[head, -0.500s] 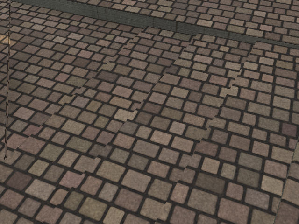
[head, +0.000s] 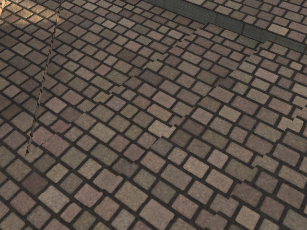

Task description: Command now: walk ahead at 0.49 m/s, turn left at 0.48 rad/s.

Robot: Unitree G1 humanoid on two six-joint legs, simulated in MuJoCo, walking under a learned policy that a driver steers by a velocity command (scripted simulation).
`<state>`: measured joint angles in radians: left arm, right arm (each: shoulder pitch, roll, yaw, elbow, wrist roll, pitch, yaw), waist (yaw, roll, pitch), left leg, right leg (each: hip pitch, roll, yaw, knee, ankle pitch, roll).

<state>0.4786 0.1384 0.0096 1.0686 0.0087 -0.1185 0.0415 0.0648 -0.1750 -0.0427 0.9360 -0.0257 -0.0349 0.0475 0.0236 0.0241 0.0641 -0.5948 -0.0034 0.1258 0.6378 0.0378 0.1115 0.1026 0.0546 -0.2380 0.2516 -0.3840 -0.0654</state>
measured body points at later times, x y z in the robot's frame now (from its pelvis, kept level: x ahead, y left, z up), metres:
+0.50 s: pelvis +0.29 -0.01 +0.01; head +0.32 +0.01 +0.45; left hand +0.46 +0.27 -0.08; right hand +0.32 -0.29 -0.12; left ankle +0.15 +0.04 -0.73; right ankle +0.49 -0.11 -0.70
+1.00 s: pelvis +0.56 +0.03 -0.02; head +0.59 +0.04 +0.43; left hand +0.39 +0.23 -0.15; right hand +0.85 -0.06 -0.13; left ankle +0.62 +0.20 -0.72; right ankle +0.52 -0.09 -0.76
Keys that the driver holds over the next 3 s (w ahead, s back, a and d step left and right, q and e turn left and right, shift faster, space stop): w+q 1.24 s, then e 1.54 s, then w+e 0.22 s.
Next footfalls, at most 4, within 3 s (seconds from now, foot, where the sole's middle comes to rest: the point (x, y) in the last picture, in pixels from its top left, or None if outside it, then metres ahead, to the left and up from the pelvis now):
0.08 left None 0.19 0.04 -0.77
0.60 right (185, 207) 0.55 -0.07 -0.80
1.14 left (126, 180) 0.68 0.20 -0.80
1.64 right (118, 137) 0.94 0.27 -0.83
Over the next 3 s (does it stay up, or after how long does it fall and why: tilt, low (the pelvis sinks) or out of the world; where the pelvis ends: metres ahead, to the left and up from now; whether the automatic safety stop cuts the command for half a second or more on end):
stays up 0.85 0.29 -0.04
